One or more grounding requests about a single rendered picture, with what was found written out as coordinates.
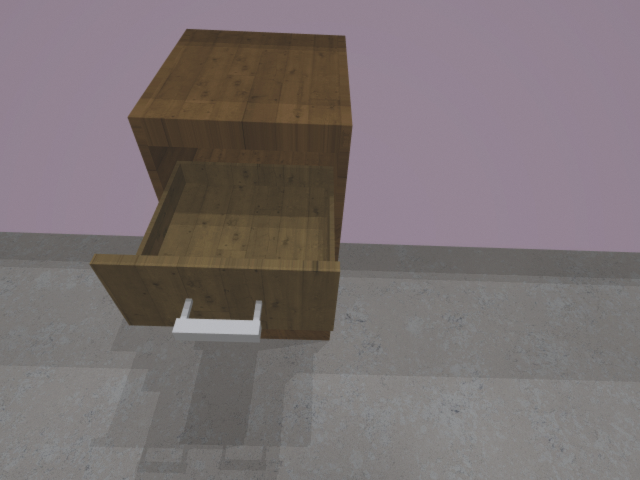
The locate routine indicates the drawer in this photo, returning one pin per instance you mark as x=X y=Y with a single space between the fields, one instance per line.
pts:
x=226 y=235

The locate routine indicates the handle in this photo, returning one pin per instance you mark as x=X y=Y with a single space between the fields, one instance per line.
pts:
x=220 y=330

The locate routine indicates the cabinet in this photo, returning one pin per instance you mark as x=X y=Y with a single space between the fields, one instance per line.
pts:
x=250 y=97

